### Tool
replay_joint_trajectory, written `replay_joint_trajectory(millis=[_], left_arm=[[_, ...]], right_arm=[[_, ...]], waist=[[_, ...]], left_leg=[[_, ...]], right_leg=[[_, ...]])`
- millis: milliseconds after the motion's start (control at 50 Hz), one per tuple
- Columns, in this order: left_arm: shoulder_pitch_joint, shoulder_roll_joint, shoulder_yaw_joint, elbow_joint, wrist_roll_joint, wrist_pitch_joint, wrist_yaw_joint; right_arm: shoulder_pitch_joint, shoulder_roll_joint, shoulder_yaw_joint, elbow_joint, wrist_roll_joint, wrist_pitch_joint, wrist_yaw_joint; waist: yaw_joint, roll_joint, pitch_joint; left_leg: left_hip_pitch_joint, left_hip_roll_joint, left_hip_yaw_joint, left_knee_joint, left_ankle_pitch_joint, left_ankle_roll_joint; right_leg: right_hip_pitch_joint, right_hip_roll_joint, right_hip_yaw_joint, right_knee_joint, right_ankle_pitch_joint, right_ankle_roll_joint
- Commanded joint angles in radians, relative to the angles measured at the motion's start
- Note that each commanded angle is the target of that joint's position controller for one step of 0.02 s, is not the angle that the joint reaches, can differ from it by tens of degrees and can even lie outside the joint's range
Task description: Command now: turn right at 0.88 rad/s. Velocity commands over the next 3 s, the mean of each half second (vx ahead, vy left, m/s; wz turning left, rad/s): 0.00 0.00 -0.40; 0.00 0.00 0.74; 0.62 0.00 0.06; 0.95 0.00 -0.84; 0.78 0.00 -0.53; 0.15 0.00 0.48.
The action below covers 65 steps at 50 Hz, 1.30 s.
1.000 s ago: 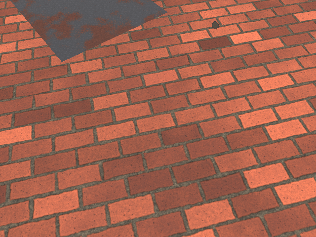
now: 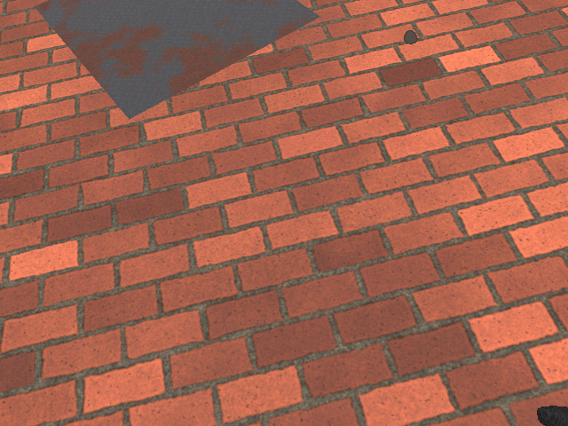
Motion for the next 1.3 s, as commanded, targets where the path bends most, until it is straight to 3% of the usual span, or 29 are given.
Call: replay_joint_trajectory(millis=[20,100,280,360,400,420,440,460,500,540,560,600,640,700,720,740,760,780,800,820,860,980,1020,1060,1180,1240,1260,1280,1300], left_arm=[[-0.052,0.163,0.037,-0.099,-0.015,-0.008,0.033],[-0.024,0.185,0.041,-0.106,-0.013,0.000,0.047],[-0.061,0.157,0.014,-0.116,0.016,0.014,0.042],[-0.106,0.051,-0.034,-0.092,0.033,0.004,0.022],[-0.109,0.055,-0.037,-0.067,0.031,-0.008,0.014],[-0.072,0.084,-0.025,-0.057,0.037,-0.018,0.016],[-0.017,0.114,-0.011,-0.054,0.052,-0.025,0.020],[-0.012,0.116,-0.006,-0.058,0.055,-0.028,0.026],[-0.097,0.105,0.001,-0.078,0.038,-0.026,0.042],[-0.165,0.078,0.004,-0.109,0.019,-0.016,0.041],[-0.164,0.065,0.005,-0.109,0.014,-0.016,0.037],[-0.164,0.035,0.000,-0.100,0.006,-0.022,0.029],[-0.163,0.016,0.000,-0.087,-0.003,-0.034,0.014],[-0.068,0.026,0.013,-0.047,-0.005,-0.041,-0.005],[-0.021,0.043,0.024,-0.027,-0.002,-0.040,-0.002],[0.007,0.106,0.044,-0.021,0.006,-0.035,0.008],[-0.048,0.199,0.058,-0.045,0.042,-0.025,0.012],[-0.098,0.157,0.044,-0.075,0.077,-0.036,0.010],[-0.158,0.102,0.026,-0.091,0.069,-0.044,0.017],[-0.195,0.076,0.018,-0.095,0.051,-0.047,0.026],[-0.192,0.066,0.011,-0.088,0.030,-0.047,0.045],[-0.053,0.112,0.027,-0.050,0.037,-0.019,0.054],[0.017,0.137,0.038,-0.029,0.022,-0.025,0.044],[0.030,0.154,0.041,-0.018,0.007,-0.043,0.029],[0.110,0.140,0.036,0.060,-0.007,-0.096,0.001],[0.124,0.167,0.030,0.100,-0.032,-0.094,-0.013],[0.109,0.179,0.028,0.107,-0.040,-0.090,-0.015],[0.074,0.188,0.024,0.107,-0.046,-0.090,-0.015],[0.054,0.166,0.010,0.103,-0.036,-0.100,-0.016]], right_arm=[[-0.069,-0.099,-0.024,-0.092,-0.006,-0.030,-0.006],[-0.048,-0.061,-0.013,-0.074,-0.002,-0.033,0.003],[-0.039,-0.079,-0.009,-0.071,0.003,-0.038,0.012],[0.032,-0.049,0.013,-0.048,0.009,-0.046,0.035],[0.047,-0.048,0.019,-0.051,0.009,-0.051,0.042],[0.027,-0.102,0.009,-0.070,0.001,-0.054,0.038],[0.012,-0.195,-0.009,-0.092,0.000,-0.055,0.034],[0.031,-0.225,-0.022,-0.081,0.012,-0.053,0.038],[0.106,-0.187,-0.019,-0.068,0.023,-0.050,0.033],[0.216,-0.192,-0.024,-0.048,0.017,-0.057,0.023],[0.213,-0.207,-0.031,-0.048,0.020,-0.059,0.015],[0.144,-0.193,-0.040,-0.065,0.044,-0.035,-0.004],[0.111,-0.183,-0.046,-0.087,0.046,0.006,-0.019],[0.065,-0.179,-0.050,-0.119,0.049,0.028,-0.019],[0.048,-0.165,-0.044,-0.129,0.057,0.028,-0.020],[0.086,-0.120,-0.030,-0.129,0.050,0.026,-0.019],[0.151,-0.065,-0.017,-0.140,0.039,0.019,-0.015],[0.182,-0.152,-0.040,-0.129,0.025,0.006,-0.015],[0.189,-0.201,-0.057,-0.108,0.030,0.008,-0.012],[0.208,-0.194,-0.060,-0.085,0.029,0.017,-0.013],[0.215,-0.151,-0.050,-0.081,0.026,0.027,-0.008],[0.084,-0.092,-0.013,-0.176,0.034,0.022,0.023],[0.047,-0.083,-0.003,-0.199,0.034,0.023,0.032],[0.022,-0.083,0.001,-0.217,0.035,0.016,0.038],[-0.050,-0.025,0.032,-0.217,0.035,-0.050,0.053],[-0.062,-0.025,0.040,-0.213,0.036,-0.080,0.072],[-0.017,-0.032,0.037,-0.197,0.039,-0.088,0.075],[0.097,-0.056,0.022,-0.159,0.039,-0.093,0.074],[0.274,-0.116,-0.011,-0.100,0.037,-0.091,0.064]], waist=[[-0.028,-0.126,-0.170],[-0.019,-0.119,-0.180],[0.017,-0.193,-0.148],[0.001,-0.189,-0.168],[-0.027,-0.174,-0.130],[-0.006,-0.132,-0.124],[0.047,-0.015,-0.122],[0.052,0.099,-0.131],[-0.008,0.184,-0.146],[-0.072,0.178,-0.169],[-0.060,0.118,-0.184],[-0.035,0.085,-0.176],[-0.036,0.114,-0.190],[-0.001,0.135,-0.217],[0.024,0.123,-0.219],[0.010,0.033,-0.225],[-0.048,-0.281,-0.195],[-0.059,-0.241,-0.152],[-0.079,-0.165,-0.108],[-0.087,-0.125,-0.081],[-0.069,-0.147,-0.068],[0.023,-0.153,-0.104],[0.066,-0.131,-0.136],[0.070,-0.139,-0.094],[0.074,-0.121,0.001],[0.039,-0.141,0.031],[-0.003,-0.140,0.024],[-0.083,-0.134,-0.018],[-0.178,-0.106,-0.128]], left_leg=[[-0.199,0.000,-0.106,0.020,0.145,0.004],[-0.163,-0.050,-0.115,-0.128,0.227,-0.032],[-0.047,-0.026,-0.096,-0.324,0.211,-0.050],[0.166,0.021,-0.043,-0.484,0.230,-0.018],[0.284,0.003,-0.030,-0.710,0.420,0.016],[0.300,0.015,-0.090,-0.720,0.602,0.042],[0.291,0.081,-0.195,-0.689,0.831,0.096],[0.281,0.128,-0.284,-0.706,0.835,0.189],[0.343,0.211,-0.483,-0.757,0.812,0.297],[0.474,0.274,-0.618,-0.794,0.833,0.356],[0.495,0.261,-0.591,-0.779,0.813,0.336],[0.470,0.177,-0.499,-0.771,0.712,0.254],[0.411,0.124,-0.482,-0.779,0.660,0.223],[0.305,0.084,-0.493,-0.765,0.569,0.192],[0.234,0.051,-0.480,-0.741,0.456,0.158],[0.086,-0.019,-0.422,-0.628,0.203,0.100],[-0.106,-0.172,-0.240,-0.384,-0.083,0.042],[-0.118,-0.073,-0.234,-0.177,-0.096,0.014],[-0.105,-0.040,-0.202,-0.086,-0.032,0.003],[-0.110,-0.028,-0.183,-0.050,0.041,-0.011],[-0.160,-0.007,-0.141,0.043,0.144,-0.038],[-0.232,0.063,-0.034,-0.092,0.159,-0.086],[-0.233,0.089,-0.025,-0.126,0.163,-0.072],[-0.267,0.088,-0.035,-0.173,0.160,-0.040],[-0.199,0.064,-0.017,-0.419,0.156,0.063],[-0.020,0.029,0.046,-0.558,0.099,0.090],[0.091,0.008,0.069,-0.621,0.133,0.100],[0.305,-0.025,0.096,-0.694,0.215,0.112],[0.593,-0.033,0.070,-0.677,0.267,0.130]], right_leg=[[0.290,-0.244,0.380,-0.239,0.476,-0.165],[0.300,-0.196,0.376,-0.225,0.470,-0.152],[0.215,-0.180,0.435,-0.156,0.428,-0.144],[0.154,-0.181,0.367,-0.127,0.539,-0.130],[0.116,-0.147,0.326,-0.130,0.441,-0.090],[0.133,-0.096,0.302,-0.108,0.325,-0.053],[0.133,-0.011,0.230,-0.031,0.173,-0.008],[0.112,0.049,0.136,0.023,0.080,0.044],[0.009,0.084,0.082,0.148,-0.093,0.095],[-0.177,0.103,0.129,0.379,-0.417,0.114],[-0.208,0.078,0.159,0.436,-0.394,0.119],[-0.193,0.052,0.153,0.269,-0.285,0.129],[-0.093,0.079,0.121,0.128,-0.182,0.142],[0.102,0.094,0.093,-0.118,-0.017,0.129],[0.210,0.075,0.082,-0.241,0.095,0.116],[0.350,-0.072,0.206,-0.291,0.104,0.065],[0.343,-0.325,0.525,-0.340,0.111,-0.082],[0.233,-0.428,0.579,-0.348,0.167,-0.160],[0.181,-0.385,0.464,-0.333,0.196,-0.151],[0.172,-0.304,0.348,-0.320,0.175,-0.113],[0.209,-0.246,0.205,-0.290,0.319,-0.093],[0.395,-0.304,0.070,-0.263,0.610,-0.163],[0.425,-0.346,0.106,-0.349,0.211,-0.174],[0.423,-0.372,0.166,-0.431,-0.126,-0.171],[0.429,-0.361,0.075,-0.495,-0.097,-0.144],[0.322,-0.345,0.068,-0.472,-0.037,-0.165],[0.260,-0.342,0.057,-0.435,0.021,-0.162],[0.148,-0.321,0.018,-0.334,0.175,-0.142],[0.019,-0.265,-0.034,-0.121,0.366,-0.107]])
